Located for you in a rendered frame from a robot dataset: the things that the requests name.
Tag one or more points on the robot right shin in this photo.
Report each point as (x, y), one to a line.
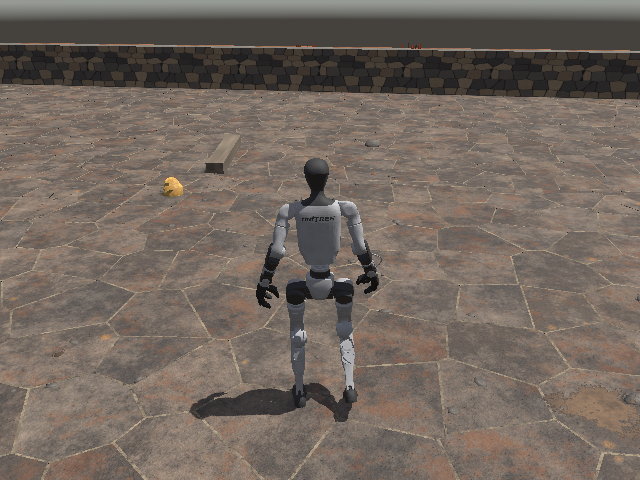
(348, 356)

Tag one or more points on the left robot upper arm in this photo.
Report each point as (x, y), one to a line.
(286, 213)

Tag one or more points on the right robot forearm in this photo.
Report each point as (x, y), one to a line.
(367, 262)

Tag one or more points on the left robot foot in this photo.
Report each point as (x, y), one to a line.
(299, 400)

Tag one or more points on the left robot forearm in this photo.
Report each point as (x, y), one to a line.
(269, 269)

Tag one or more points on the right robot upper arm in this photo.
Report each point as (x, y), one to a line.
(350, 211)

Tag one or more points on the robot right hand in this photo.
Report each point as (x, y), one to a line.
(365, 279)

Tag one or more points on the robot left hand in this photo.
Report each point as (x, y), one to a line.
(261, 293)

